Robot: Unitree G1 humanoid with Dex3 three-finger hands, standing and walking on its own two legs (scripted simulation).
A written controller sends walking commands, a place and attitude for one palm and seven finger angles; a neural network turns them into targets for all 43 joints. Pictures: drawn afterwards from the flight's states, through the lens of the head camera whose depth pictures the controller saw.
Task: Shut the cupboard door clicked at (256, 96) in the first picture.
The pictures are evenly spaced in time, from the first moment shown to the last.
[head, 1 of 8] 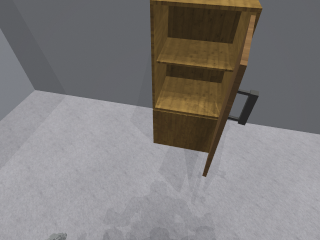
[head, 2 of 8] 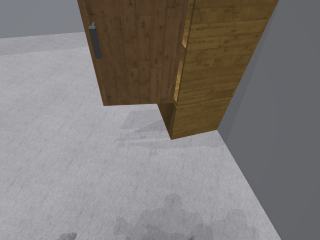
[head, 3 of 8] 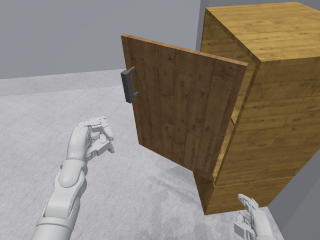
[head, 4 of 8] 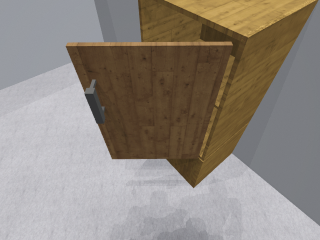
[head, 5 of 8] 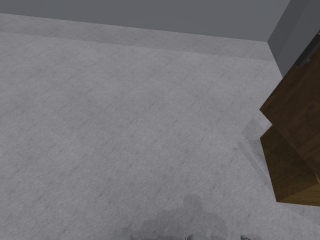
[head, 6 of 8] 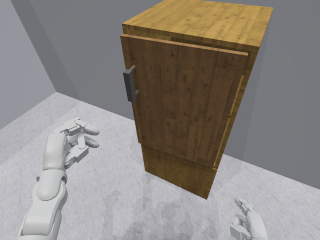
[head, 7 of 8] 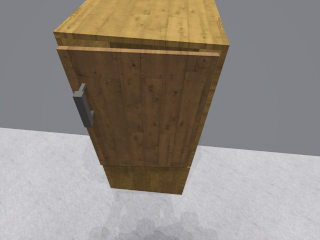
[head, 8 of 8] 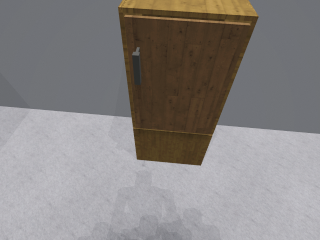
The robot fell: no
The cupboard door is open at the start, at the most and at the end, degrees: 80 80 0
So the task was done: yes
